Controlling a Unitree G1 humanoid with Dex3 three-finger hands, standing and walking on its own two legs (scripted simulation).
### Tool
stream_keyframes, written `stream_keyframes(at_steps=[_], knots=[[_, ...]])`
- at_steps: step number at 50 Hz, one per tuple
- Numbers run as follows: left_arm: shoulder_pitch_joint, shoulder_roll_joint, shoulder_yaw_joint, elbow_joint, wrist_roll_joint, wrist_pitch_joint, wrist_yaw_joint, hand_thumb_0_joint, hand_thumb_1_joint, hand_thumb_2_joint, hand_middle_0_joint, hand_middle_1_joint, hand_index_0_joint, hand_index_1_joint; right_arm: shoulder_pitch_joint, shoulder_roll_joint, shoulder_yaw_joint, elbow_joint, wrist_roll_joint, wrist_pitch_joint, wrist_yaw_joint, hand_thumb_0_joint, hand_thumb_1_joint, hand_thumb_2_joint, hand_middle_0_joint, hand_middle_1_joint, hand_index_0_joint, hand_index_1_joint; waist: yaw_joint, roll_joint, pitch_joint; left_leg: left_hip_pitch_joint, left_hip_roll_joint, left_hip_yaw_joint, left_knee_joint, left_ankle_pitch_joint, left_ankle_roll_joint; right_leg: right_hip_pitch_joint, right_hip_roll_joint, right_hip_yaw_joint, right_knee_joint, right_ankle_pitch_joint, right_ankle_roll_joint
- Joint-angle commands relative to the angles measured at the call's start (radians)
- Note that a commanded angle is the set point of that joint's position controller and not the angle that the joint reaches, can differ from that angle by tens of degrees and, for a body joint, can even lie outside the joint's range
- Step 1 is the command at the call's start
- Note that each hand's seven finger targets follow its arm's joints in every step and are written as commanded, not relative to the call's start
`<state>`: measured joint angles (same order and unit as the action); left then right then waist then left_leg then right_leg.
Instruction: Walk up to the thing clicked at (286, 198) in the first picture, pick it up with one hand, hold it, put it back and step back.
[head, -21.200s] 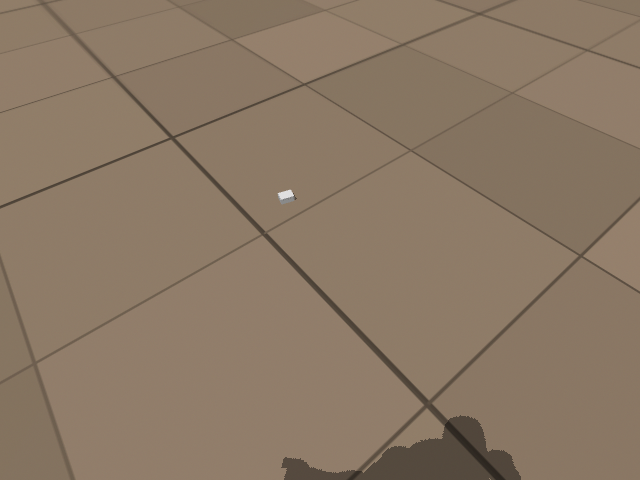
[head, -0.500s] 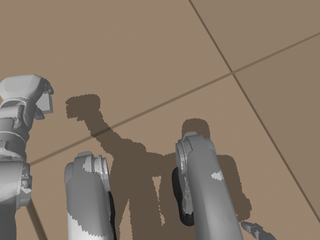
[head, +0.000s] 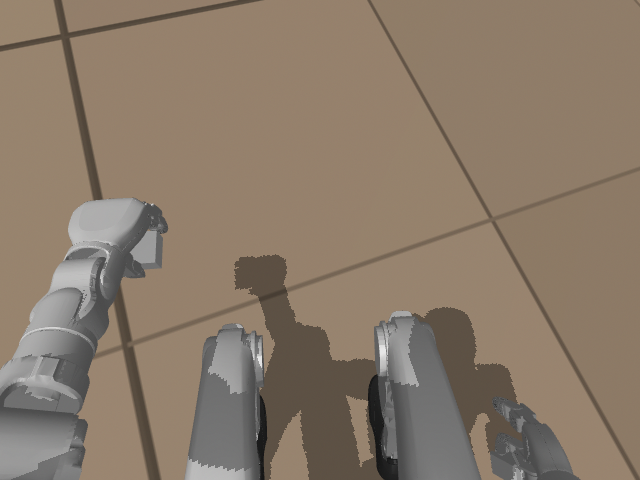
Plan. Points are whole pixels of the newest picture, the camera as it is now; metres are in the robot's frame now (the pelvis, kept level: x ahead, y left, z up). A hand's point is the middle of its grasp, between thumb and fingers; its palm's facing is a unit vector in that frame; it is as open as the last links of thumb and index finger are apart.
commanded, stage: lift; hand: left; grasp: from above
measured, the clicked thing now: (136, 251) +0.42 +0.26 -0.13
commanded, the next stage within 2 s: hold in 0.90 s
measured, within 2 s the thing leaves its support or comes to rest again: neither
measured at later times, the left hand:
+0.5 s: hand (68, 220) +0.37 +0.23 +0.10, palm faces -0.46 -0.08 -0.88, open 7.6 cm
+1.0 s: hand (19, 160) +0.37 +0.22 +0.19, palm faces -0.46 -0.07 -0.89, open 7.6 cm
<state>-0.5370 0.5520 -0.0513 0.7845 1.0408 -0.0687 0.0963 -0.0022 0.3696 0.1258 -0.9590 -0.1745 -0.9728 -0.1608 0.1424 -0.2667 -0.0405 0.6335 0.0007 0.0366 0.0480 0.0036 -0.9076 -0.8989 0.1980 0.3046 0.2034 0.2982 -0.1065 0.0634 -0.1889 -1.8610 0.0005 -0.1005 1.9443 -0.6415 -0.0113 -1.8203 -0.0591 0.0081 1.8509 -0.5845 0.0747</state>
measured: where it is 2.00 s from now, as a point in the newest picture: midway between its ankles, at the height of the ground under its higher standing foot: (320, 456)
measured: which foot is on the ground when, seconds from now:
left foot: down 0.00-1.00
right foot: down 0.00-1.00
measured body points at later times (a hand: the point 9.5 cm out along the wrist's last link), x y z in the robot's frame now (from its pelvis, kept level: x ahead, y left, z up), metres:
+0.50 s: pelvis +0.03 -0.01 +0.17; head +0.12 -0.01 +0.62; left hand +0.39 +0.23 +0.15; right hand +0.15 -0.28 +0.05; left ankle +0.08 +0.12 -0.44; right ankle +0.11 -0.16 -0.44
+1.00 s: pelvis +0.06 -0.01 +0.25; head +0.10 -0.02 +0.70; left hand +0.39 +0.22 +0.24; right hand +0.17 -0.28 +0.13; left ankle +0.08 +0.12 -0.44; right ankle +0.11 -0.16 -0.44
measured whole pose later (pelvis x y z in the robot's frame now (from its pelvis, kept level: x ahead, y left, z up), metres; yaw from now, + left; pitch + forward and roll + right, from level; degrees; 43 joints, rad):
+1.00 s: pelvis +0.06 -0.01 +0.25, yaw +0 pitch +9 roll +0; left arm -0.32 0.39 -0.19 0.81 1.00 -0.01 0.09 -0.01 0.35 0.13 -1.00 -0.11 -1.01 -0.10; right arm 0.24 -0.24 -0.05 0.72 0.04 0.02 -0.06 0.01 -0.90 -0.89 0.20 0.30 0.20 0.30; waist -0.04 0.04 -0.08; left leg -0.63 0.05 0.01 0.86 -0.39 -0.03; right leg -0.65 -0.04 0.02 0.82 -0.33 0.05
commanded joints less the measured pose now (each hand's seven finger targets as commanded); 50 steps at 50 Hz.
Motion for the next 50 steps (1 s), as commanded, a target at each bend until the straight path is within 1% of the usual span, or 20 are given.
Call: stream_keyframes(at_steps=[1, 3, 5, 7, 10, 11, 14, 15, 18, 19, 21, 31, 33, 35, 37, 40, 42, 44, 48, 50], knots=[[-0.257, 0.223, 0.065, -0.261, -0.028, 0.030, 0.030, 0.000, 0.900, 0.324, -1.235, -0.250, -1.250, -0.236, 0.098, -0.190, -0.072, -0.066, 0.009, -0.010, -0.036, 0.000, -0.898, -0.899, 0.201, 0.300, 0.200, 0.300, -0.014, 0.143, -0.561, 0.579, -0.004, 0.030, -0.446, 0.039, 0.025, 0.401, 0.048, -0.085, -0.293, 0.088, -0.087], [-0.229, 0.231, 0.079, -0.296, -0.042, 0.043, 0.028, 0.000, 0.912, 0.295, -1.226, -0.261, -1.249, -0.239, 0.082, -0.187, -0.068, -0.067, 0.013, -0.009, -0.048, 0.000, -0.896, -0.898, 0.200, 0.300, 0.200, 0.300, 0.005, 0.135, -0.563, 0.638, 0.002, 0.020, -0.500, 0.031, 0.023, 0.449, 0.051, -0.085, -0.330, 0.087, -0.085], [-0.211, 0.174, 0.032, -0.323, -0.051, 0.054, 0.019, 0.000, 0.897, 0.286, -1.225, -0.243, -1.244, -0.225, 0.080, -0.166, -0.061, -0.068, 0.019, -0.007, -0.057, 0.000, -0.896, -0.899, 0.201, 0.300, 0.200, 0.300, -0.012, 0.095, -0.521, 0.654, -0.001, 0.046, -0.529, 0.046, 0.028, 0.524, 0.055, -0.076, -0.401, 0.090, -0.084], [-0.181, 0.200, 0.049, -0.347, -0.061, 0.063, 0.010, 0.000, 0.889, 0.300, -1.225, -0.240, -1.241, -0.225, 0.073, -0.163, -0.060, -0.063, 0.022, -0.008, -0.070, 0.000, -0.896, -0.899, 0.200, 0.300, 0.200, 0.300, 0.000, 0.078, -0.508, 0.695, 0.000, 0.056, -0.568, 0.063, 0.029, 0.585, 0.055, -0.065, -0.457, 0.097, -0.082], [-0.147, 0.172, 0.029, -0.349, -0.063, 0.069, 0.001, 0.000, 0.886, 0.322, -1.235, -0.218, -1.242, -0.213, 0.068, -0.149, -0.055, -0.059, 0.027, -0.011, -0.086, 0.000, -0.896, -0.899, 0.201, 0.300, 0.200, 0.300, 0.004, 0.061, -0.465, 0.764, 0.003, 0.059, -0.633, 0.088, 0.026, 0.663, 0.058, -0.055, -0.529, 0.114, -0.082], [-0.126, 0.193, 0.046, -0.323, -0.061, 0.071, 0.000, 0.000, 0.895, 0.300, -1.239, -0.208, -1.248, -0.200, 0.069, -0.148, -0.052, -0.053, 0.029, -0.012, -0.090, 0.000, -0.896, -0.899, 0.200, 0.300, 0.200, 0.300, 0.012, 0.040, -0.433, 0.783, 0.006, 0.058, -0.657, 0.098, 0.026, 0.692, 0.058, -0.052, -0.552, 0.116, -0.082], [-0.118, 0.141, 0.010, -0.301, -0.066, 0.070, -0.004, 0.000, 0.898, 0.308, -1.244, -0.213, -1.252, -0.207, 0.066, -0.135, -0.044, -0.049, 0.032, -0.022, -0.102, 0.000, -0.897, -0.900, 0.200, 0.300, 0.200, 0.300, 0.012, 0.035, -0.360, 0.843, 0.011, 0.051, -0.736, 0.080, 0.023, 0.744, 0.061, -0.045, -0.627, 0.099, -0.082], [-0.096, 0.161, 0.025, -0.283, -0.061, 0.069, -0.003, 0.000, 0.892, 0.307, -1.260, -0.167, -1.258, -0.171, 0.066, -0.135, -0.043, -0.047, 0.035, -0.024, -0.105, 0.000, -0.897, -0.900, 0.200, 0.300, 0.200, 0.300, 0.027, 0.026, -0.357, 0.869, 0.011, 0.054, -0.753, 0.100, 0.021, 0.776, 0.062, -0.043, -0.647, 0.106, -0.083], [-0.063, 0.134, 0.006, -0.258, -0.065, 0.065, -0.008, 0.000, 0.893, 0.288, -1.254, -0.180, -1.258, -0.177, 0.066, -0.126, -0.041, -0.048, 0.037, -0.034, -0.112, 0.000, -0.901, -0.902, 0.200, 0.300, 0.200, 0.300, 0.034, -0.008, -0.319, 0.904, 0.006, 0.068, -0.807, 0.122, 0.024, 0.870, 0.066, -0.027, -0.731, 0.112, -0.083], [-0.072, 0.114, -0.010, -0.263, -0.068, 0.059, -0.010, 0.000, 0.874, 0.296, -1.248, -0.170, -1.248, -0.172, 0.065, -0.120, -0.040, -0.043, 0.035, -0.039, -0.115, 0.000, -0.902, -0.902, 0.200, 0.300, 0.200, 0.300, 0.029, 0.009, -0.312, 0.926, 0.007, 0.073, -0.821, 0.136, 0.021, 0.887, 0.066, -0.022, -0.752, 0.127, -0.082], [-0.072, 0.134, 0.010, -0.262, -0.067, 0.052, -0.004, 0.000, 0.874, 0.281, -1.244, -0.170, -1.246, -0.170, 0.070, -0.121, -0.043, -0.040, 0.037, -0.046, -0.119, 0.000, -0.903, -0.903, 0.200, 0.300, 0.200, 0.300, 0.040, 0.001, -0.305, 0.965, 0.006, 0.079, -0.855, 0.159, 0.022, 0.937, 0.067, -0.015, -0.795, 0.138, -0.084], [-0.094, 0.089, -0.013, -0.173, -0.039, 0.064, 0.067, 0.000, 0.825, 0.328, -1.216, -0.162, -1.209, -0.171, 0.097, -0.115, -0.049, -0.001, 0.033, -0.059, -0.121, 0.000, -0.893, -0.898, 0.200, 0.300, 0.200, 0.300, 0.052, -0.003, -0.258, 1.183, 0.001, 0.093, -1.028, 0.314, 0.011, 1.126, 0.076, -0.018, -0.964, 0.280, -0.077], [-0.097, 0.057, -0.048, -0.161, -0.036, 0.069, 0.065, 0.000, 0.832, 0.315, -1.219, -0.169, -1.216, -0.174, 0.096, -0.112, -0.048, 0.000, 0.035, -0.058, -0.118, 0.000, -0.895, -0.899, 0.200, 0.300, 0.200, 0.300, 0.048, -0.018, -0.234, 1.208, -0.003, 0.098, -1.059, 0.330, 0.014, 1.158, 0.075, -0.015, -1.002, 0.296, -0.077], [-0.100, 0.088, -0.026, -0.142, -0.038, 0.069, 0.064, 0.000, 0.793, 0.338, -1.197, -0.171, -1.188, -0.182, 0.094, -0.114, -0.049, -0.001, 0.033, -0.059, -0.116, 0.000, -0.896, -0.899, 0.200, 0.300, 0.200, 0.300, 0.059, -0.020, -0.221, 1.230, -0.006, 0.098, -1.091, 0.330, 0.012, 1.193, 0.076, -0.014, -1.030, 0.294, -0.073], [-0.098, 0.050, -0.051, -0.147, -0.047, 0.065, 0.058, 0.000, 0.809, 0.326, -1.208, -0.163, -1.200, -0.172, 0.084, -0.109, -0.050, -0.012, 0.033, -0.059, -0.112, 0.000, -0.897, -0.899, 0.200, 0.300, 0.200, 0.300, 0.057, -0.012, -0.205, 1.266, -0.006, 0.100, -1.126, 0.326, 0.011, 1.205, 0.076, -0.017, -1.059, 0.291, -0.072], [-0.086, 0.067, -0.038, -0.141, -0.046, 0.067, 0.057, 0.000, 0.766, 0.299, -1.178, -0.138, -1.169, -0.148, 0.087, -0.113, -0.052, -0.015, 0.036, -0.056, -0.111, 0.000, -0.894, -0.898, 0.200, 0.300, 0.200, 0.300, 0.066, -0.023, -0.195, 1.307, -0.008, 0.103, -1.161, 0.355, 0.009, 1.248, 0.076, -0.012, -1.096, 0.314, -0.072], [-0.094, 0.043, -0.064, -0.148, -0.045, 0.068, 0.050, 0.000, 0.769, 0.302, -1.180, -0.137, -1.172, -0.147, 0.084, -0.111, -0.051, -0.017, 0.037, -0.054, -0.110, 0.000, -0.894, -0.897, 0.200, 0.300, 0.200, 0.300, 0.062, -0.031, -0.195, 1.342, -0.006, 0.104, -1.183, 0.387, 0.009, 1.276, 0.075, -0.014, -1.114, 0.342, -0.072], [-0.097, 0.069, -0.044, -0.151, -0.042, 0.068, 0.046, 0.000, 0.748, 0.294, -1.156, -0.146, -1.151, -0.152, 0.088, -0.113, -0.054, -0.016, 0.039, -0.051, -0.110, 0.000, -0.894, -0.897, 0.200, 0.300, 0.200, 0.300, 0.069, -0.028, -0.195, 1.361, -0.009, 0.108, -1.202, 0.401, 0.009, 1.301, 0.076, -0.009, -1.135, 0.354, -0.072], [-0.121, 0.060, -0.052, -0.162, -0.044, 0.062, 0.039, 0.000, 0.783, 0.322, -1.184, -0.153, -1.179, -0.160, 0.079, -0.114, -0.053, -0.019, 0.038, -0.047, -0.109, 0.000, -0.892, -0.896, 0.200, 0.300, 0.200, 0.300, 0.059, -0.020, -0.176, 1.403, -0.009, 0.115, -1.237, 0.413, 0.008, 1.321, 0.076, -0.012, -1.170, 0.365, -0.072], [-0.109, 0.060, -0.051, -0.167, -0.041, 0.057, 0.036, 0.000, 0.799, 0.325, -1.200, -0.148, -1.195, -0.154, 0.069, -0.115, -0.053, -0.024, 0.040, -0.045, -0.108, 0.000, -0.893, -0.897, 0.200, 0.300, 0.200, 0.300, 0.072, -0.021, -0.152, 1.411, -0.009, 0.118, -1.264, 0.386, 0.009, 1.332, 0.076, -0.013, -1.190, 0.338, -0.073]])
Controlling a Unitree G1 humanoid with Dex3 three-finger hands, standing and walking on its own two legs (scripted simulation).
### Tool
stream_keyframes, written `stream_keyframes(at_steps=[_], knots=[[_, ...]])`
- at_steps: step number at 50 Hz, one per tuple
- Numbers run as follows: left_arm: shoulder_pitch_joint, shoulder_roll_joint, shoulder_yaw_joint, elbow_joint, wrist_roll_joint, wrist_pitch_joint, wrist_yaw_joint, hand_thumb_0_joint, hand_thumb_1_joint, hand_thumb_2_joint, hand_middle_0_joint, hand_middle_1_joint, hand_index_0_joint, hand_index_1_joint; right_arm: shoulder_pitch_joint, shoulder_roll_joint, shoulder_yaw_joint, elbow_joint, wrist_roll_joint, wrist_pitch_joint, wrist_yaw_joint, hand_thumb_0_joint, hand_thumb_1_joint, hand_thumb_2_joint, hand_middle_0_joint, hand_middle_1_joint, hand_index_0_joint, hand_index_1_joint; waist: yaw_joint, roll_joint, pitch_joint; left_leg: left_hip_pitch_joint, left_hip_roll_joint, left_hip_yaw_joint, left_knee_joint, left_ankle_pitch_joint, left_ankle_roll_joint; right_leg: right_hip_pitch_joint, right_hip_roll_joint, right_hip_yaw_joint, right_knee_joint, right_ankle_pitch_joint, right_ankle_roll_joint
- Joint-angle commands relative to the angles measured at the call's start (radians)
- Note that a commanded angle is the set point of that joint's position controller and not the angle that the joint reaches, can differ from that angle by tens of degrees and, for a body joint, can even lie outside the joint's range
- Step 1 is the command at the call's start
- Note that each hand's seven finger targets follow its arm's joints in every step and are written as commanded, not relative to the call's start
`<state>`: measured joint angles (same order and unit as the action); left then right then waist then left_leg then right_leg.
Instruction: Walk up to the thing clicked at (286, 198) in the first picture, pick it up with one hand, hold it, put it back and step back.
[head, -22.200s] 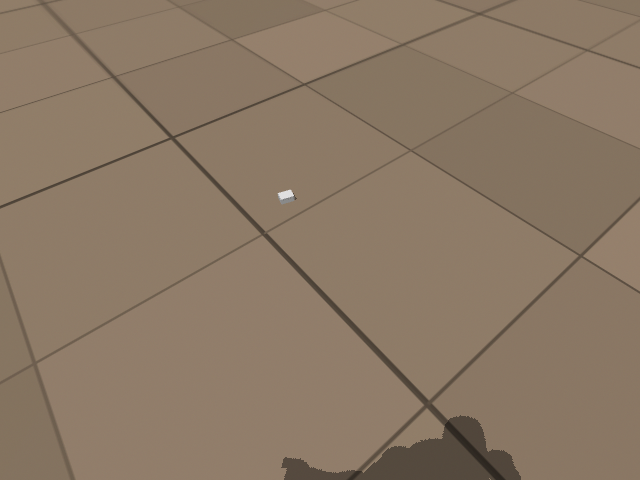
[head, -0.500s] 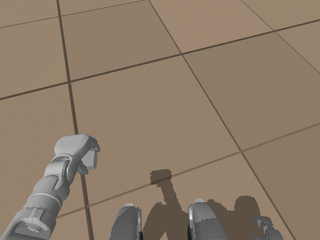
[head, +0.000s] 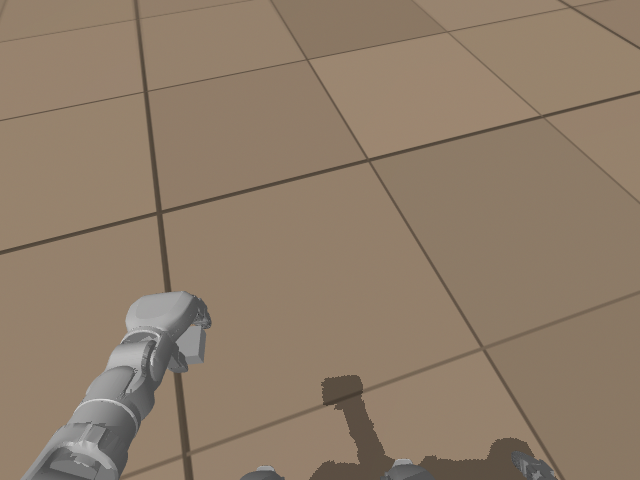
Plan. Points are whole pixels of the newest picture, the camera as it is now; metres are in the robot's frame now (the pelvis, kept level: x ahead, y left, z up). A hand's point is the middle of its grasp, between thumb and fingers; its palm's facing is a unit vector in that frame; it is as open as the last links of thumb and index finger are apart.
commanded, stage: hold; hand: left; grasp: from above
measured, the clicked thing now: (181, 346) +0.33 +0.23 -0.10
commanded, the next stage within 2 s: crouch in 1.90 s
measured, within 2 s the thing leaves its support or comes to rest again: neither
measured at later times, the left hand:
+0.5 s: hand (171, 322) +0.33 +0.22 -0.03, palm faces -0.46 -0.05 -0.89, open 7.6 cm
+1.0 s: hand (171, 320) +0.32 +0.21 +0.00, palm faces -0.45 -0.04 -0.89, open 7.6 cm
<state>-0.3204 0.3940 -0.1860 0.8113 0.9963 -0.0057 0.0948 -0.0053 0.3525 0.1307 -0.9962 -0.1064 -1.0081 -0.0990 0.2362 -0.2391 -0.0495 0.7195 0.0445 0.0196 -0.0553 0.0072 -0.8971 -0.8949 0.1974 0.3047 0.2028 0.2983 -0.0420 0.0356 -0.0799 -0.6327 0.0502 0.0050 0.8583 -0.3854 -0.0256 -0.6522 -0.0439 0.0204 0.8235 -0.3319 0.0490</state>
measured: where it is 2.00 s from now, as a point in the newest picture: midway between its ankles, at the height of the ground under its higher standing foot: outside the picture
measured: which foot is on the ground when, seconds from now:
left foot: down 0.00-1.00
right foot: down 0.00-1.00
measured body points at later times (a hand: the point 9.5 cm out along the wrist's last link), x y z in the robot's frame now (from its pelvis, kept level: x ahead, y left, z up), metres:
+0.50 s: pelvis +0.02 +0.00 +0.02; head +0.04 -0.02 +0.47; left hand +0.35 +0.22 +0.02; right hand +0.13 -0.27 -0.10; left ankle +0.02 +0.13 -0.70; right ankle +0.05 -0.15 -0.70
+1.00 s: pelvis +0.02 -0.01 +0.03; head +0.03 -0.03 +0.48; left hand +0.34 +0.21 +0.05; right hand +0.15 -0.27 -0.09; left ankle +0.02 +0.13 -0.70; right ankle +0.05 -0.15 -0.70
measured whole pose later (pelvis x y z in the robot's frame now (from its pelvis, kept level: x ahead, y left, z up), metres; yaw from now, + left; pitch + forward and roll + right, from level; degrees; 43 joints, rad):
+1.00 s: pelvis +0.02 -0.01 +0.03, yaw -1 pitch +3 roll +1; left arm -0.27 0.40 -0.20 0.68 0.99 -0.02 -0.03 -0.01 0.37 0.10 -0.99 -0.07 -1.01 -0.06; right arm 0.21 -0.25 -0.05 0.67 0.06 0.08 -0.06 0.01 -0.89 -0.89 0.20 0.30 0.20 0.30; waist -0.01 0.05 -0.04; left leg -0.34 0.05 0.03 0.59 -0.29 -0.03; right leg -0.39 -0.04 0.04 0.60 -0.26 0.04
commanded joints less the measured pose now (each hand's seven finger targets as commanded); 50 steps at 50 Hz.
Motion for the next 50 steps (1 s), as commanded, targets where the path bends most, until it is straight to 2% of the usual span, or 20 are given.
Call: stream_keyframes(at_steps=[1, 4, 8, 10, 12, 14, 16, 23, 25, 27, 31, 32, 36, 37, 39, 40, 43, 45, 46, 50], knots=[[-0.323, 0.212, 0.076, -0.191, 0.004, -0.007, 0.031, 0.000, 0.807, 0.303, -1.186, -0.170, -1.192, -0.166, -0.029, -0.141, -0.043, -0.113, -0.001, -0.028, -0.005, 0.000, -0.893, -0.895, 0.200, 0.300, 0.200, 0.300, 0.004, 0.000, -0.261, 0.190, -0.061, 0.013, -0.185, 0.133, 0.024, 0.172, 0.062, -0.023, -0.172, 0.088, -0.047], [-0.328, 0.246, 0.093, -0.211, 0.015, -0.011, 0.017, 0.000, 0.813, 0.291, -1.189, -0.156, -1.196, -0.150, -0.030, -0.147, -0.047, -0.111, -0.001, -0.024, -0.006, 0.000, -0.891, -0.895, 0.200, 0.300, 0.200, 0.300, 0.014, 0.017, -0.288, 0.232, -0.062, 0.018, -0.198, 0.185, 0.020, 0.212, 0.063, -0.022, -0.181, 0.131, -0.048], [-0.314, 0.211, 0.074, -0.200, 0.004, -0.015, -0.004, 0.000, 0.815, 0.281, -1.186, -0.159, -1.196, -0.151, -0.029, -0.145, -0.046, -0.114, 0.001, -0.022, -0.004, 0.000, -0.890, -0.894, 0.200, 0.300, 0.200, 0.300, 0.006, -0.003, -0.256, 0.256, -0.053, 0.013, -0.224, 0.212, 0.018, 0.213, 0.071, -0.031, -0.194, 0.148, -0.050], [-0.299, 0.233, 0.091, -0.213, 0.002, -0.019, -0.012, 0.000, 0.820, 0.270, -1.182, -0.163, -1.195, -0.151, -0.032, -0.147, -0.048, -0.120, 0.002, -0.020, -0.004, 0.000, -0.889, -0.894, 0.200, 0.300, 0.200, 0.300, 0.020, -0.005, -0.267, 0.264, -0.058, 0.019, -0.229, 0.239, 0.019, 0.249, 0.069, -0.029, -0.204, 0.173, -0.050], [-0.309, 0.204, 0.065, -0.221, 0.002, -0.019, -0.023, 0.000, 0.819, 0.286, -1.186, -0.166, -1.197, -0.156, -0.035, -0.142, -0.045, -0.124, 0.004, -0.016, -0.004, 0.000, -0.891, -0.894, 0.200, 0.300, 0.200, 0.300, 0.011, -0.026, -0.266, 0.274, -0.062, 0.026, -0.232, 0.269, 0.024, 0.268, 0.067, -0.021, -0.212, 0.212, -0.046], [-0.306, 0.229, 0.087, -0.230, -0.003, -0.020, -0.029, 0.000, 0.820, 0.284, -1.188, -0.153, -1.197, -0.144, -0.037, -0.147, -0.048, -0.123, 0.004, -0.014, -0.005, 0.000, -0.888, -0.894, 0.200, 0.300, 0.200, 0.300, 0.017, -0.005, -0.258, 0.284, -0.063, 0.032, -0.239, 0.276, 0.023, 0.271, 0.066, -0.024, -0.218, 0.215, -0.046], [-0.297, 0.225, 0.083, -0.230, 0.001, -0.022, -0.034, 0.000, 0.818, 0.262, -1.193, -0.121, -1.201, -0.115, -0.036, -0.149, -0.049, -0.127, 0.003, -0.011, -0.004, 0.000, -0.889, -0.894, 0.200, 0.300, 0.200, 0.300, 0.017, -0.010, -0.259, 0.299, -0.058, 0.028, -0.246, 0.298, 0.020, 0.274, 0.070, -0.030, -0.217, 0.226, -0.050], [-0.321, 0.246, 0.101, -0.279, 0.003, -0.024, -0.041, 0.000, 0.836, 0.278, -1.202, -0.134, -1.210, -0.126, -0.055, -0.147, -0.048, -0.143, 0.006, -0.001, -0.004, 0.000, -0.889, -0.894, 0.200, 0.300, 0.200, 0.300, 0.028, 0.005, -0.266, 0.328, -0.063, 0.036, -0.273, 0.295, 0.022, 0.309, 0.067, -0.025, -0.242, 0.225, -0.047], [-0.303, 0.215, 0.076, -0.261, 0.004, -0.019, -0.049, 0.000, 0.824, 0.259, -1.197, -0.125, -1.205, -0.119, -0.047, -0.143, -0.044, -0.143, 0.007, 0.002, -0.004, 0.000, -0.891, -0.895, 0.200, 0.300, 0.200, 0.300, 0.018, -0.013, -0.242, 0.328, -0.059, 0.033, -0.277, 0.308, 0.023, 0.302, 0.070, -0.028, -0.241, 0.235, -0.047], [-0.307, 0.243, 0.102, -0.283, 0.003, -0.019, -0.047, 0.000, 0.845, 0.268, -1.210, -0.128, -1.218, -0.120, -0.058, -0.147, -0.048, -0.150, 0.008, 0.005, -0.003, 0.000, -0.889, -0.894, 0.200, 0.300, 0.200, 0.300, 0.037, -0.006, -0.249, 0.332, -0.063, 0.035, -0.287, 0.301, 0.023, 0.323, 0.067, -0.026, -0.254, 0.229, -0.047], [-0.300, 0.208, 0.072, -0.282, -0.001, -0.010, -0.060, 0.000, 0.834, 0.254, -1.199, -0.125, -1.210, -0.115, -0.064, -0.142, -0.043, -0.155, 0.008, 0.009, -0.003, 0.000, -0.889, -0.895, 0.200, 0.300, 0.200, 0.299, 0.020, -0.027, -0.229, 0.339, -0.066, 0.042, -0.296, 0.288, 0.030, 0.323, 0.064, -0.021, -0.269, 0.227, -0.042], [-0.286, 0.231, 0.093, -0.281, -0.007, -0.009, -0.061, 0.000, 0.830, 0.252, -1.203, -0.113, -1.210, -0.107, -0.063, -0.148, -0.044, -0.155, 0.010, 0.010, -0.004, 0.000, -0.891, -0.895, 0.200, 0.300, 0.200, 0.300, 0.033, -0.028, -0.230, 0.345, -0.063, 0.041, -0.304, 0.296, 0.028, 0.336, 0.066, -0.026, -0.271, 0.229, -0.043], [-0.315, 0.230, 0.082, -0.320, 0.000, -0.015, -0.076, 0.000, 0.795, 0.272, -1.186, -0.112, -1.186, -0.113, -0.071, -0.147, -0.044, -0.162, 0.012, 0.016, -0.005, 0.000, -0.893, -0.896, 0.200, 0.300, 0.200, 0.300, 0.035, -0.014, -0.246, 0.372, -0.062, 0.043, -0.311, 0.328, 0.027, 0.353, 0.067, -0.027, -0.274, 0.258, -0.045], [-0.290, 0.232, 0.092, -0.299, -0.002, -0.013, -0.073, 0.000, 0.784, 0.284, -1.188, -0.103, -1.183, -0.109, -0.073, -0.145, -0.042, -0.161, 0.011, 0.018, -0.005, 0.000, -0.893, -0.896, 0.200, 0.300, 0.200, 0.300, 0.035, -0.025, -0.234, 0.373, -0.063, 0.043, -0.316, 0.327, 0.028, 0.358, 0.066, -0.028, -0.282, 0.256, -0.043], [-0.306, 0.214, 0.074, -0.313, -0.003, -0.013, -0.071, 0.000, 0.797, 0.292, -1.194, -0.121, -1.192, -0.124, -0.082, -0.141, -0.039, -0.169, 0.012, 0.019, -0.004, 0.000, -0.893, -0.897, 0.200, 0.300, 0.199, 0.300, 0.033, -0.026, -0.225, 0.374, -0.065, 0.045, -0.324, 0.315, 0.030, 0.353, 0.063, -0.025, -0.289, 0.250, -0.043], [-0.298, 0.232, 0.093, -0.312, -0.006, -0.012, -0.069, 0.000, 0.803, 0.279, -1.185, -0.126, -1.188, -0.124, -0.081, -0.147, -0.041, -0.170, 0.012, 0.020, -0.005, 0.000, -0.891, -0.895, 0.200, 0.300, 0.200, 0.300, 0.036, -0.024, -0.219, 0.373, -0.065, 0.045, -0.329, 0.301, 0.030, 0.356, 0.064, -0.026, -0.299, 0.233, -0.042], [-0.305, 0.222, 0.079, -0.323, 0.001, -0.010, -0.079, 0.000, 0.785, 0.267, -1.172, -0.118, -1.174, -0.116, -0.089, -0.141, -0.039, -0.172, 0.013, 0.023, -0.005, 0.000, -0.891, -0.896, 0.200, 0.300, 0.200, 0.300, 0.036, -0.024, -0.223, 0.394, -0.064, 0.049, -0.335, 0.313, 0.031, 0.359, 0.062, -0.023, -0.302, 0.248, -0.042], [-0.293, 0.241, 0.099, -0.323, -0.004, -0.011, -0.080, 0.000, 0.792, 0.265, -1.178, -0.117, -1.181, -0.114, -0.092, -0.141, -0.037, -0.169, 0.013, 0.024, -0.006, 0.000, -0.892, -0.896, 0.200, 0.300, 0.200, 0.300, 0.044, -0.018, -0.218, 0.391, -0.063, 0.048, -0.343, 0.308, 0.030, 0.372, 0.063, -0.026, -0.309, 0.237, -0.042], [-0.295, 0.221, 0.081, -0.321, -0.006, -0.009, -0.083, 0.000, 0.797, 0.265, -1.172, -0.133, -1.179, -0.127, -0.093, -0.139, -0.034, -0.173, 0.013, 0.024, -0.006, 0.000, -0.892, -0.896, 0.200, 0.300, 0.200, 0.300, 0.037, -0.018, -0.213, 0.390, -0.064, 0.047, -0.347, 0.298, 0.030, 0.365, 0.063, -0.023, -0.311, 0.229, -0.042], [-0.278, 0.217, 0.081, -0.318, -0.009, -0.008, -0.092, 0.000, 0.817, 0.257, -1.194, -0.124, -1.199, -0.119, -0.107, -0.138, -0.033, -0.182, 0.014, 0.026, -0.007, 0.000, -0.892, -0.896, 0.200, 0.300, 0.199, 0.300, 0.038, -0.033, -0.194, 0.397, -0.063, 0.051, -0.363, 0.278, 0.034, 0.372, 0.061, -0.022, -0.329, 0.211, -0.041]])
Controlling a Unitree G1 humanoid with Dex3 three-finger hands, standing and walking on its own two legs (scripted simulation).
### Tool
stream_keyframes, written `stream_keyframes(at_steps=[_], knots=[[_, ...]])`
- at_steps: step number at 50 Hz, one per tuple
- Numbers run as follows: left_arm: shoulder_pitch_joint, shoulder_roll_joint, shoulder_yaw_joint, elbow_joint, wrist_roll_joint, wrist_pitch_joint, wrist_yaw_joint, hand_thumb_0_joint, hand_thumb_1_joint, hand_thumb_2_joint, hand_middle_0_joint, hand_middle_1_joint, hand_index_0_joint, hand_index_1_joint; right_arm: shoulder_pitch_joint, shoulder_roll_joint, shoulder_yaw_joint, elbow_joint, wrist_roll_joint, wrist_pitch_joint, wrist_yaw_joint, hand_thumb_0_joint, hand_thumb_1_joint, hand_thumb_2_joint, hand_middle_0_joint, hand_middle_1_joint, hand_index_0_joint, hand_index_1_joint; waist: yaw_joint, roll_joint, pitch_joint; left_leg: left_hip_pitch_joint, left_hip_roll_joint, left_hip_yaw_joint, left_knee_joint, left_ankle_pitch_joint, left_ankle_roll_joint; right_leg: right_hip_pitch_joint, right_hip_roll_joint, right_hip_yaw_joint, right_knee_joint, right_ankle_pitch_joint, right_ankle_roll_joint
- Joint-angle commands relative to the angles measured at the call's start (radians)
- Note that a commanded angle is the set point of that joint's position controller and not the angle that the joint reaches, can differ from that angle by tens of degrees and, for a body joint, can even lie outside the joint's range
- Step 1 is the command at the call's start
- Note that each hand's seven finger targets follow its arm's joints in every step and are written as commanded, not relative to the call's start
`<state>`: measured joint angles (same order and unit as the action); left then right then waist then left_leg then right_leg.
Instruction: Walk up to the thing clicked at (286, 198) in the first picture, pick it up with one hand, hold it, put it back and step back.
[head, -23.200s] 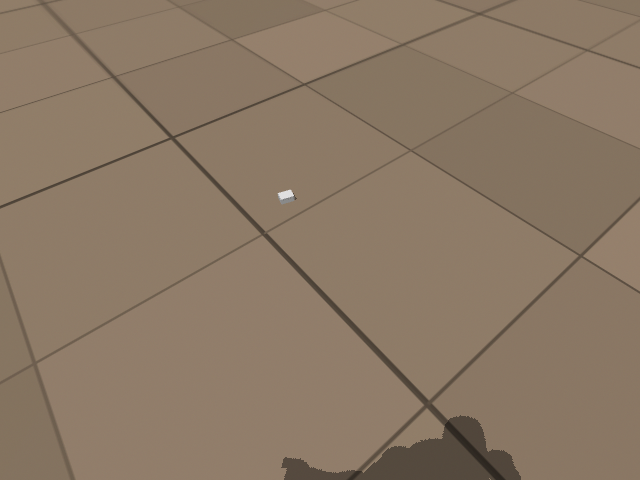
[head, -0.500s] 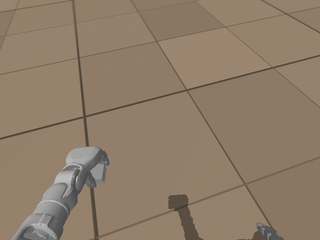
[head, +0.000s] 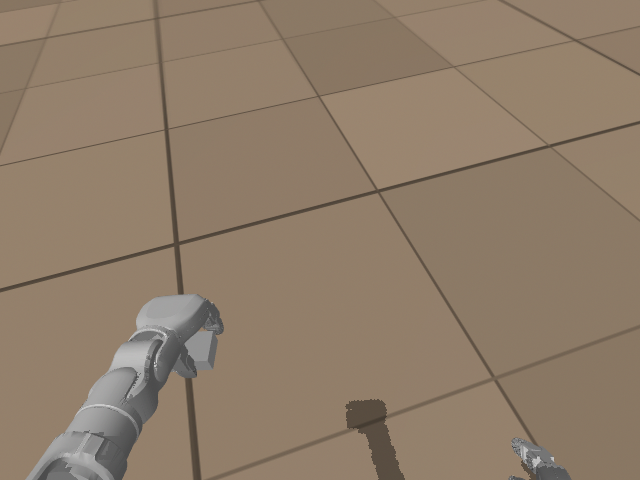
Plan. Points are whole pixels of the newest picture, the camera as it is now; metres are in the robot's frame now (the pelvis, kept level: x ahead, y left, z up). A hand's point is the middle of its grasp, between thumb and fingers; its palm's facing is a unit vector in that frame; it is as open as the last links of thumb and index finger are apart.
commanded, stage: hold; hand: left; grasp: from above
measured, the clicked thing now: (191, 351) +0.31 +0.22 -0.07
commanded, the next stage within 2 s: crouch in 0.90 s
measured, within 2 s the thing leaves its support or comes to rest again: neither
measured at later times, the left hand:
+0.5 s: hand (179, 353) +0.29 +0.22 -0.02, palm faces -0.45 -0.06 -0.89, open 7.6 cm
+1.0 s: hand (180, 349) +0.29 +0.22 -0.03, palm faces -0.44 -0.05 -0.89, open 7.6 cm
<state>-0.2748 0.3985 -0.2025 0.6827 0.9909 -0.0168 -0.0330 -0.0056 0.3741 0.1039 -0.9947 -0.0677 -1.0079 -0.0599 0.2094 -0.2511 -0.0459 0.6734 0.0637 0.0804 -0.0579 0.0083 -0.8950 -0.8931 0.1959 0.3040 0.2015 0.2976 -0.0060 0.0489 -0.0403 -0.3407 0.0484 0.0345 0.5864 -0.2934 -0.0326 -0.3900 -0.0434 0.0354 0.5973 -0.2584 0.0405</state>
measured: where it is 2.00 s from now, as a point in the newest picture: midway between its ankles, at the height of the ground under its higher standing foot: outside the picture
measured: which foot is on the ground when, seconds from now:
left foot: down 0.00-1.00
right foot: down 0.00-1.00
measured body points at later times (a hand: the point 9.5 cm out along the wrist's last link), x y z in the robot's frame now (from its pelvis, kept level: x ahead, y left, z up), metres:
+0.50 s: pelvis +0.00 +0.00 +0.01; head +0.00 -0.03 +0.45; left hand +0.31 +0.22 +0.03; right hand +0.15 -0.25 -0.11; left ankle +0.00 +0.14 -0.73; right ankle +0.03 -0.14 -0.73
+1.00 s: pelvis +0.00 +0.00 +0.01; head +0.01 -0.03 +0.46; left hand +0.31 +0.22 +0.02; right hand +0.15 -0.25 -0.11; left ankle +0.00 +0.14 -0.73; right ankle +0.03 -0.14 -0.73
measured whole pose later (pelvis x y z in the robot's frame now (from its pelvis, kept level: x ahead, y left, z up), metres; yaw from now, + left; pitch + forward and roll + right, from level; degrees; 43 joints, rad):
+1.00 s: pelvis +0.00 +0.00 +0.01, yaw +0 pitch +1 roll +1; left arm -0.25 0.40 -0.21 0.64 0.99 -0.01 -0.03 -0.01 0.35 0.15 -0.98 -0.15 -0.99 -0.15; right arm 0.19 -0.25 -0.04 0.68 0.07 0.10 -0.07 0.01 -0.90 -0.90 0.20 0.30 0.20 0.30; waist 0.01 0.05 -0.01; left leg -0.26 0.05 0.03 0.50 -0.26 -0.03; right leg -0.31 -0.04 0.03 0.52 -0.23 0.04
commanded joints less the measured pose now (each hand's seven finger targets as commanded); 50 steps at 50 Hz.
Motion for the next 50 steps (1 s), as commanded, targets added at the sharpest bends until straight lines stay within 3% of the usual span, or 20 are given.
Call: stream_keyframes(at_steps=[1, 2, 16, 17, 19, 23, 24, 29, 32, 34, 37, 40, 42, 44, 46, 48, 50], knots=[[-0.341, 0.212, 0.092, -0.211, -0.008, 0.002, 0.034, 0.000, 0.817, 0.266, -1.192, -0.131, -1.198, -0.126, -0.084, -0.126, -0.034, -0.139, -0.005, -0.036, -0.005, 0.000, -0.892, -0.896, 0.200, 0.300, 0.199, 0.300, 0.004, -0.047, -0.234, 0.107, -0.061, 0.019, -0.095, 0.183, 0.041, 0.113, 0.061, -0.040, -0.106, 0.131, -0.032], [-0.322, 0.223, 0.108, -0.200, -0.008, 0.003, 0.034, 0.000, 0.819, 0.260, -1.194, -0.131, -1.200, -0.126, -0.087, -0.124, -0.033, -0.137, -0.004, -0.035, -0.006, 0.000, -0.893, -0.897, 0.200, 0.300, 0.199, 0.300, 0.011, -0.047, -0.224, 0.104, -0.062, 0.020, -0.098, 0.176, 0.041, 0.120, 0.060, -0.040, -0.113, 0.121, -0.031], [-0.320, 0.220, 0.102, -0.265, -0.011, 0.004, 0.017, 0.000, 0.807, 0.272, -1.183, -0.147, -1.191, -0.141, -0.120, -0.117, -0.025, -0.150, 0.000, -0.036, -0.012, 0.000, -0.895, -0.898, 0.200, 0.300, 0.199, 0.300, 0.013, -0.043, -0.215, 0.140, -0.065, 0.024, -0.130, 0.165, 0.041, 0.139, 0.057, -0.036, -0.146, 0.106, -0.030], [-0.317, 0.239, 0.120, -0.259, -0.008, 0.003, 0.014, 0.000, 0.808, 0.270, -1.182, -0.150, -1.190, -0.143, -0.116, -0.117, -0.024, -0.147, 0.000, -0.037, -0.013, 0.000, -0.893, -0.897, 0.200, 0.300, 0.199, 0.300, 0.017, -0.053, -0.215, 0.138, -0.064, 0.024, -0.128, 0.165, 0.043, 0.142, 0.057, -0.036, -0.149, 0.107, -0.029], [-0.304, 0.206, 0.094, -0.275, -0.016, 0.001, 0.009, 0.000, 0.811, 0.285, -1.188, -0.157, -1.194, -0.151, -0.125, -0.114, -0.023, -0.152, 0.000, -0.037, -0.014, 0.000, -0.895, -0.898, 0.200, 0.300, 0.199, 0.300, 0.016, -0.039, -0.210, 0.149, -0.063, 0.025, -0.136, 0.166, 0.039, 0.140, 0.058, -0.035, -0.148, 0.108, -0.033], [-0.297, 0.229, 0.113, -0.292, -0.006, -0.002, 0.005, 0.000, 0.781, 0.285, -1.171, -0.147, -1.174, -0.146, -0.132, -0.114, -0.025, -0.154, 0.001, -0.035, -0.015, 0.000, -0.896, -0.899, 0.200, 0.300, 0.199, 0.300, 0.028, -0.033, -0.221, 0.160, -0.065, 0.024, -0.138, 0.197, 0.038, 0.155, 0.058, -0.040, -0.148, 0.130, -0.035], [-0.287, 0.226, 0.113, -0.281, -0.010, -0.003, 0.005, 0.000, 0.780, 0.280, -1.163, -0.168, -1.171, -0.161, -0.125, -0.115, -0.024, -0.152, 0.000, -0.034, -0.015, 0.000, -0.897, -0.898, 0.200, 0.300, 0.199, 0.300, 0.019, -0.051, -0.212, 0.158, -0.062, 0.022, -0.137, 0.199, 0.039, 0.156, 0.060, -0.039, -0.152, 0.133, -0.032], [-0.282, 0.202, 0.090, -0.256, -0.002, 0.000, 0.012, 0.000, 0.768, 0.298, -1.151, -0.179, -1.158, -0.172, -0.126, -0.115, -0.024, -0.149, 0.000, -0.031, -0.014, 0.000, -0.895, -0.898, 0.199, 0.300, 0.199, 0.300, 0.013, -0.051, -0.195, 0.161, -0.061, 0.020, -0.145, 0.197, 0.037, 0.141, 0.062, -0.044, -0.153, 0.129, -0.035], [-0.310, 0.231, 0.115, -0.271, -0.006, -0.005, 0.015, 0.000, 0.777, 0.295, -1.151, -0.188, -1.162, -0.177, -0.123, -0.115, -0.027, -0.144, 0.000, -0.030, -0.014, 0.000, -0.895, -0.898, 0.200, 0.300, 0.199, 0.300, 0.017, -0.030, -0.214, 0.169, -0.062, 0.024, -0.143, 0.202, 0.037, 0.149, 0.060, -0.040, -0.155, 0.137, -0.034], [-0.295, 0.202, 0.091, -0.260, -0.001, -0.008, 0.018, 0.000, 0.765, 0.302, -1.147, -0.197, -1.157, -0.188, -0.126, -0.112, -0.025, -0.147, 0.000, -0.031, -0.014, 0.000, -0.897, -0.899, 0.200, 0.300, 0.199, 0.300, 0.014, -0.034, -0.205, 0.170, -0.060, 0.020, -0.146, 0.204, 0.035, 0.144, 0.062, -0.042, -0.150, 0.136, -0.037], [-0.272, 0.227, 0.128, -0.253, -0.005, -0.009, 0.036, 0.000, 0.763, 0.313, -1.144, -0.205, -1.154, -0.196, -0.124, -0.117, -0.028, -0.144, -0.002, -0.028, -0.013, 0.000, -0.895, -0.898, 0.200, 0.300, 0.199, 0.300, 0.023, -0.034, -0.198, 0.159, -0.058, 0.018, -0.151, 0.187, 0.032, 0.151, 0.063, -0.046, -0.156, 0.115, -0.038], [-0.298, 0.196, 0.091, -0.259, 0.005, -0.006, 0.045, 0.000, 0.758, 0.323, -1.147, -0.208, -1.154, -0.202, -0.122, -0.116, -0.029, -0.142, -0.003, -0.027, -0.010, 0.000, -0.897, -0.898, 0.200, 0.300, 0.199, 0.300, 0.007, -0.048, -0.208, 0.164, -0.059, 0.018, -0.143, 0.198, 0.035, 0.146, 0.061, -0.043, -0.154, 0.133, -0.035], [-0.338, 0.245, 0.129, -0.272, 0.005, -0.006, 0.054, 0.000, 0.755, 0.318, -1.144, -0.202, -1.152, -0.195, -0.113, -0.120, -0.033, -0.133, -0.003, -0.025, -0.011, 0.000, -0.897, -0.898, 0.200, 0.300, 0.199, 0.300, 0.014, -0.013, -0.236, 0.178, -0.062, 0.023, -0.140, 0.219, 0.034, 0.160, 0.059, -0.039, -0.152, 0.155, -0.036], [-0.332, 0.209, 0.093, -0.261, 0.008, -0.003, 0.050, 0.000, 0.758, 0.327, -1.146, -0.219, -1.155, -0.211, -0.110, -0.117, -0.033, -0.130, -0.004, -0.024, -0.010, 0.000, -0.899, -0.899, 0.199, 0.300, 0.199, 0.300, 0.010, -0.028, -0.241, 0.188, -0.060, 0.022, -0.138, 0.242, 0.035, 0.165, 0.060, -0.041, -0.147, 0.181, -0.036], [-0.328, 0.224, 0.114, -0.232, 0.001, 0.001, 0.052, 0.000, 0.772, 0.346, -1.159, -0.218, -1.166, -0.212, -0.109, -0.121, -0.035, -0.124, -0.004, -0.025, -0.012, 0.000, -0.896, -0.898, 0.200, 0.300, 0.199, 0.300, 0.012, -0.043, -0.240, 0.183, -0.062, 0.023, -0.136, 0.244, 0.038, 0.173, 0.058, -0.042, -0.155, 0.184, -0.032], [-0.311, 0.184, 0.080, -0.243, -0.007, 0.003, 0.044, 0.000, 0.771, 0.363, -1.165, -0.222, -1.169, -0.220, -0.117, -0.114, -0.032, -0.132, -0.003, -0.025, -0.010, 0.000, -0.899, -0.899, 0.199, 0.300, 0.199, 0.300, 0.011, -0.051, -0.224, 0.182, -0.063, 0.026, -0.141, 0.229, 0.039, 0.169, 0.056, -0.041, -0.160, 0.173, -0.031], [-0.289, 0.204, 0.098, -0.228, -0.005, 0.005, 0.039, 0.000, 0.843, 0.263, -1.173, -0.284, -1.216, -0.241, -0.111, -0.120, -0.036, -0.131, -0.001, -0.023, -0.012, 0.000, -0.918, -0.910, 0.200, 0.300, 0.200, 0.300, 0.017, -0.043, -0.222, 0.179, -0.061, 0.026, -0.143, 0.234, 0.037, 0.165, 0.058, -0.042, -0.160, 0.172, -0.034]])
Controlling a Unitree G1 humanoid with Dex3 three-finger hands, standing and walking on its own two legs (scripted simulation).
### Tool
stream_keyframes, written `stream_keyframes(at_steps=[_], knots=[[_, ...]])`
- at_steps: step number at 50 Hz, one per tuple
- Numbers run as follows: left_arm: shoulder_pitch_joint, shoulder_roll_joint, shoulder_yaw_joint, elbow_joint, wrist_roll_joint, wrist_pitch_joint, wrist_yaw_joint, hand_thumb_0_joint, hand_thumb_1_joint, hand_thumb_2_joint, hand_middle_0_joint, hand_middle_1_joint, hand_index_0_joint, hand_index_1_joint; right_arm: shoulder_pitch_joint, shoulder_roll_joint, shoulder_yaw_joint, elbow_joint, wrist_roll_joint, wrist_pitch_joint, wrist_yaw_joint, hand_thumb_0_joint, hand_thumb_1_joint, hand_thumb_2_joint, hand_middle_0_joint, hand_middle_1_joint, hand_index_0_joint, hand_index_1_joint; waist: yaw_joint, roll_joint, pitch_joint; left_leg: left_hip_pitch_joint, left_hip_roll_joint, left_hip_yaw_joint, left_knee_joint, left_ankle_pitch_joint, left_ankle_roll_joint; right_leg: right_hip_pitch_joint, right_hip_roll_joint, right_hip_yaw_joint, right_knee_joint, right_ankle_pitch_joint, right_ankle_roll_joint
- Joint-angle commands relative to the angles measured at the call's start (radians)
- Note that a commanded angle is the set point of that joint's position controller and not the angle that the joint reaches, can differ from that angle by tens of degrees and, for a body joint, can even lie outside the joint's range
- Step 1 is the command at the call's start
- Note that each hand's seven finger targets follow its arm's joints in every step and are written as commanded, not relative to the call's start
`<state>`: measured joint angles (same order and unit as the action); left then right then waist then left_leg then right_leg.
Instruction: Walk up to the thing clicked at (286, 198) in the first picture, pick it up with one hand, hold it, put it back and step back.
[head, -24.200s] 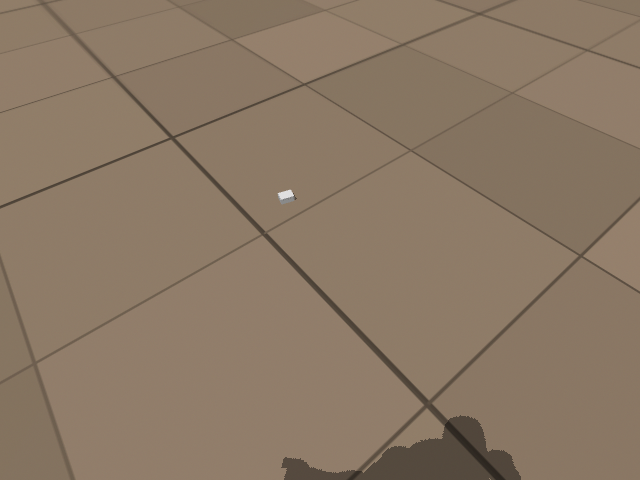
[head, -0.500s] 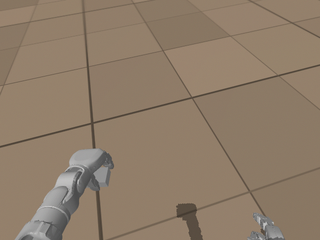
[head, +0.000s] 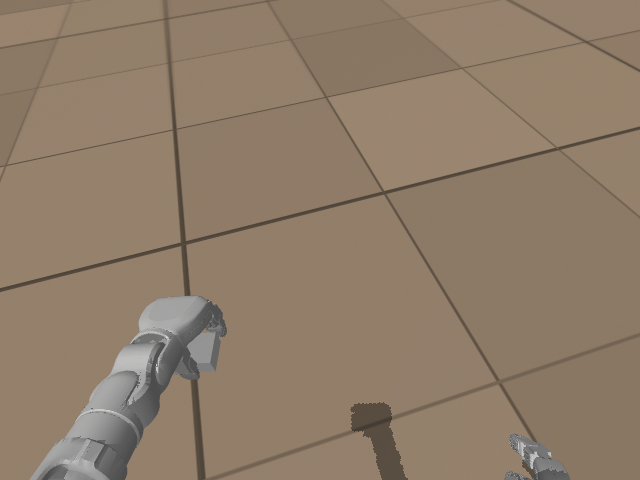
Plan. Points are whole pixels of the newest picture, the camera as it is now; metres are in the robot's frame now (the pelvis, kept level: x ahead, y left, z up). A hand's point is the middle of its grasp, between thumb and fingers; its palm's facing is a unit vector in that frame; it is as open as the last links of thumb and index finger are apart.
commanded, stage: crouch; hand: left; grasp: from above
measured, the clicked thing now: (194, 352) +0.31 +0.23 -0.07
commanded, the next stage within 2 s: lower in 2.00 s
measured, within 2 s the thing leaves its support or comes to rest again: neither
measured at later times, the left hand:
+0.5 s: hand (206, 378) +0.30 +0.23 -0.16, palm faces -0.45 +0.03 -0.89, open 7.6 cm
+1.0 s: hand (238, 397) +0.36 +0.24 -0.41, palm faces -0.47 +0.00 -0.88, open 7.6 cm
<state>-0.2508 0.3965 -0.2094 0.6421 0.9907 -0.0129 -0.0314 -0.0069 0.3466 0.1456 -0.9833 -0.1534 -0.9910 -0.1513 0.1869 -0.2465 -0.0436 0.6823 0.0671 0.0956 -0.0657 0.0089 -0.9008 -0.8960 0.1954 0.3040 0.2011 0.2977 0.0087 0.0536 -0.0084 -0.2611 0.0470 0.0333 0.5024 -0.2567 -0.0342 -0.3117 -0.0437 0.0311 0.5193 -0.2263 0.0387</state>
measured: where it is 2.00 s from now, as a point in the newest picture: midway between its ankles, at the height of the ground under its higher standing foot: outside the picture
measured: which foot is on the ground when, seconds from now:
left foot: down 0.00-1.00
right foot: down 0.00-1.00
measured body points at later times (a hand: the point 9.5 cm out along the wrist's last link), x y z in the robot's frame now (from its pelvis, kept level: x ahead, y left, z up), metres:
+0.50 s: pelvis -0.02 +0.00 -0.06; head +0.06 +0.01 +0.39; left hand +0.32 +0.23 -0.11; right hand +0.09 -0.27 -0.17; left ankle +0.00 +0.14 -0.74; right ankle +0.03 -0.14 -0.74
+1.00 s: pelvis -0.06 +0.01 -0.26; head +0.13 +0.03 +0.14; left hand +0.38 +0.24 -0.36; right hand -0.01 -0.26 -0.39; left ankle +0.00 +0.14 -0.74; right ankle +0.03 -0.14 -0.74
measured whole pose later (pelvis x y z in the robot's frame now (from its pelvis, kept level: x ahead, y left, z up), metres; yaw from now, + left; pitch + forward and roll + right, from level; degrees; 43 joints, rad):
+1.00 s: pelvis -0.06 +0.01 -0.26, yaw +1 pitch +36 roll -3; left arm -0.74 0.47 -0.02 1.25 1.19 -0.10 0.36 0.00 0.37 0.12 -0.97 -0.13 -0.99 -0.11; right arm 0.21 -0.22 -0.05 0.75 -0.07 -0.04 0.01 0.01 -0.89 -0.89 0.20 0.30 0.20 0.30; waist -0.17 0.05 -0.19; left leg -1.80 0.02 -0.07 1.83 -0.65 -0.02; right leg -1.80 -0.04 0.03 1.77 -0.59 0.06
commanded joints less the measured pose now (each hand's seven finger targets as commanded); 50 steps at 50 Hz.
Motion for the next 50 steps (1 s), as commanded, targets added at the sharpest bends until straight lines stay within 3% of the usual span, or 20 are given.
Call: stream_keyframes(at_steps=[1, 3, 6, 8, 11, 12, 15, 21, 23, 27, 31, 33, 36, 37, 41, 43, 44, 48, 50], knots=[[-0.283, 0.214, 0.115, -0.178, -0.005, 0.001, 0.034, 0.000, 0.763, 0.284, -1.093, -0.244, -1.136, -0.218, -0.094, -0.122, -0.036, -0.144, -0.005, -0.036, -0.004, 0.000, -0.879, -0.895, 0.200, 0.300, 0.201, 0.300, 0.012, -0.053, -0.240, 0.091, -0.059, 0.025, -0.061, 0.199, 0.038, 0.090, 0.059, -0.043, -0.083, 0.137, -0.033], [-0.254, 0.203, 0.108, -0.164, 0.002, 0.000, 0.031, 0.000, 0.869, 0.344, -1.222, -0.246, -1.236, -0.233, -0.096, -0.123, -0.035, -0.151, -0.005, -0.032, -0.002, 0.000, -0.890, -0.899, 0.199, 0.300, 0.200, 0.300, 0.013, -0.063, -0.212, 0.079, -0.059, 0.023, -0.067, 0.185, 0.037, 0.086, 0.059, -0.043, -0.085, 0.122, -0.035], [-0.232, 0.181, 0.101, -0.136, 0.009, -0.012, 0.042, 0.000, 0.918, 0.321, -1.258, -0.239, -1.276, -0.224, -0.088, -0.120, -0.033, -0.153, -0.005, -0.026, 0.001, 0.000, -0.893, -0.900, 0.199, 0.300, 0.200, 0.300, -0.003, -0.106, -0.193, 0.064, -0.060, 0.023, -0.058, 0.178, 0.042, 0.071, 0.058, -0.044, -0.082, 0.119, -0.032], [-0.239, 0.197, 0.118, -0.114, 0.022, -0.029, 0.066, 0.000, 0.924, 0.331, -1.275, -0.213, -1.285, -0.205, -0.083, -0.119, -0.034, -0.148, -0.009, -0.022, 0.001, 0.000, -0.892, -0.900, 0.199, 0.300, 0.200, 0.300, -0.006, -0.089, -0.182, 0.044, -0.064, 0.023, -0.046, 0.171, 0.041, 0.051, 0.054, -0.041, -0.072, 0.114, -0.033], [-0.308, 0.176, 0.105, -0.076, 0.056, -0.057, 0.128, 0.000, 0.912, 0.325, -1.269, -0.203, -1.278, -0.196, -0.058, -0.119, -0.040, -0.130, -0.020, -0.019, 0.007, 0.000, -0.890, -0.898, 0.199, 0.300, 0.200, 0.300, -0.031, -0.089, -0.210, 0.010, -0.068, 0.024, 0.001, 0.162, 0.042, 0.003, 0.048, -0.035, -0.034, 0.118, -0.031], [-0.327, 0.188, 0.122, -0.053, 0.061, -0.064, 0.154, 0.000, 0.919, 0.321, -1.265, -0.218, -1.279, -0.206, -0.046, -0.123, -0.044, -0.120, -0.025, -0.019, 0.010, 0.000, -0.891, -0.898, 0.199, 0.300, 0.200, 0.300, -0.032, -0.077, -0.217, -0.010, -0.067, 0.024, 0.022, 0.155, 0.040, -0.022, 0.049, -0.035, -0.016, 0.111, -0.033], [-0.376, 0.148, 0.092, 0.057, 0.099, -0.064, 0.228, 0.000, 0.929, 0.297, -1.265, -0.218, -1.285, -0.200, -0.016, -0.133, -0.057, -0.095, -0.039, -0.019, 0.021, 0.000, -0.892, -0.898, 0.199, 0.299, 0.199, 0.299, -0.065, -0.091, -0.228, -0.090, -0.063, 0.017, 0.100, 0.118, 0.035, -0.117, 0.052, -0.038, 0.051, 0.083, -0.034], [-0.504, 0.137, 0.091, 0.229, 0.172, -0.072, 0.361, 0.000, 0.863, 0.296, -1.228, -0.224, -1.247, -0.208, 0.054, -0.146, -0.083, -0.053, -0.066, -0.037, 0.042, 0.000, -0.896, -0.898, 0.199, 0.299, 0.199, 0.299, -0.083, -0.027, -0.361, -0.341, -0.056, 0.011, 0.359, 0.033, 0.023, -0.366, 0.046, -0.035, 0.291, 0.016, -0.045], [-0.561, 0.126, 0.092, 0.269, 0.180, -0.068, 0.398, 0.000, 0.856, 0.263, -1.209, -0.229, -1.236, -0.204, 0.070, -0.152, -0.089, -0.045, -0.074, -0.046, 0.045, 0.000, -0.897, -0.898, 0.199, 0.299, 0.199, 0.299, -0.094, -0.020, -0.417, -0.420, -0.050, 0.004, 0.441, 0.021, 0.022, -0.446, 0.050, -0.041, 0.374, 0.006, -0.048], [-0.632, 0.168, 0.125, 0.354, 0.192, -0.054, 0.449, 0.000, 0.820, 0.289, -1.197, -0.201, -1.212, -0.188, 0.093, -0.158, -0.093, -0.026, -0.090, -0.070, 0.037, 0.000, -0.893, -0.897, 0.199, 0.299, 0.199, 0.299, -0.101, 0.010, -0.515, -0.595, -0.049, -0.009, 0.584, -0.015, 0.027, -0.576, 0.051, -0.052, 0.524, -0.030, -0.054], [-0.671, 0.177, 0.142, 0.415, 0.182, -0.043, 0.464, 0.000, 0.813, 0.257, -1.189, -0.180, -1.205, -0.165, 0.119, -0.173, -0.101, -0.014, -0.107, -0.094, 0.035, 0.000, -0.892, -0.896, 0.199, 0.299, 0.199, 0.299, -0.122, 0.032, -0.611, -0.735, -0.042, -0.039, 0.716, -0.058, 0.030, -0.747, 0.049, -0.066, 0.674, -0.076, -0.060], [-0.701, 0.216, 0.163, 0.397, 0.188, -0.040, 0.468, 0.000, 0.769, 0.272, -1.174, -0.160, -1.182, -0.156, 0.123, -0.178, -0.102, -0.018, -0.111, -0.100, 0.031, 0.000, -0.891, -0.896, 0.199, 0.299, 0.199, 0.299, -0.115, 0.060, -0.670, -0.788, -0.043, -0.041, 0.764, -0.105, 0.029, -0.794, 0.046, -0.068, 0.733, -0.112, -0.063], [-0.707, 0.198, 0.165, 0.431, 0.177, -0.028, 0.460, 0.000, 0.731, 0.245, -1.136, -0.158, -1.147, -0.149, 0.125, -0.175, -0.102, -0.011, -0.117, -0.112, 0.033, 0.000, -0.890, -0.895, 0.199, 0.299, 0.200, 0.299, -0.137, 0.032, -0.694, -0.893, -0.042, -0.048, 0.827, -0.160, 0.031, -0.862, 0.044, -0.075, 0.805, -0.156, -0.064], [-0.745, 0.247, 0.185, 0.398, 0.180, -0.029, 0.458, 0.000, 0.725, 0.261, -1.141, -0.154, -1.148, -0.150, 0.123, -0.178, -0.102, -0.011, -0.118, -0.115, 0.033, 0.000, -0.891, -0.896, 0.199, 0.299, 0.200, 0.299, -0.133, 0.050, -0.726, -0.918, -0.045, -0.045, 0.855, -0.179, 0.034, -0.879, 0.043, -0.073, 0.827, -0.170, -0.064], [-0.771, 0.264, 0.199, 0.449, 0.181, -0.036, 0.444, 0.000, 0.703, 0.263, -1.109, -0.166, -1.121, -0.156, 0.123, -0.186, -0.092, -0.007, -0.128, -0.127, 0.042, 0.000, -0.889, -0.896, 0.200, 0.299, 0.200, 0.299, -0.161, 0.065, -0.703, -1.014, -0.044, -0.077, 0.934, -0.259, 0.033, -1.058, 0.037, -0.086, 0.932, -0.246, -0.066], [-0.783, 0.285, 0.209, 0.440, 0.180, -0.050, 0.440, 0.000, 0.701, 0.224, -1.104, -0.150, -1.120, -0.136, 0.124, -0.184, -0.092, -0.010, -0.128, -0.135, 0.049, 0.000, -0.891, -0.896, 0.200, 0.299, 0.200, 0.299, -0.157, 0.068, -0.740, -1.064, -0.050, -0.074, 0.980, -0.282, 0.039, -1.080, 0.035, -0.089, 0.974, -0.267, -0.068], [-0.769, 0.286, 0.213, 0.483, 0.185, -0.055, 0.438, 0.000, 0.708, 0.248, -1.114, -0.153, -1.127, -0.142, 0.134, -0.187, -0.090, -0.004, -0.131, -0.140, 0.053, 0.000, -0.891, -0.897, 0.199, 0.299, 0.200, 0.299, -0.176, 0.020, -0.723, -1.108, -0.052, -0.072, 1.016, -0.295, 0.047, -1.099, 0.034, -0.091, 0.987, -0.277, -0.064], [-0.871, 0.350, 0.247, 0.398, 0.197, -0.094, 0.440, 0.000, 0.766, 0.291, -1.139, -0.209, -1.160, -0.190, 0.153, -0.193, -0.082, 0.006, -0.142, -0.158, 0.071, 0.000, -0.891, -0.896, 0.200, 0.299, 0.200, 0.299, -0.181, 0.089, -0.824, -1.147, -0.062, -0.064, 1.114, -0.259, 0.047, -1.164, 0.030, -0.094, 1.082, -0.251, -0.068], [-0.863, 0.346, 0.245, 0.442, 0.212, -0.100, 0.444, 0.000, 0.803, 0.312, -1.170, -0.216, -1.189, -0.199, 0.156, -0.201, -0.078, 0.014, -0.147, -0.165, 0.080, 0.000, -0.893, -0.897, 0.200, 0.299, 0.200, 0.299, -0.195, 0.121, -0.816, -1.146, -0.059, -0.069, 1.151, -0.239, 0.041, -1.222, 0.025, -0.099, 1.124, -0.232, -0.069]])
